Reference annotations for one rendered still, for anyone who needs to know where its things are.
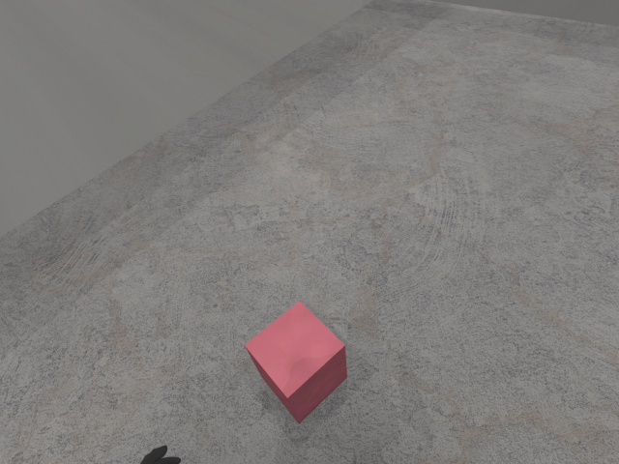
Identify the carton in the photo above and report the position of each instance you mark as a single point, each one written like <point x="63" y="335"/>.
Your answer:
<point x="300" y="359"/>

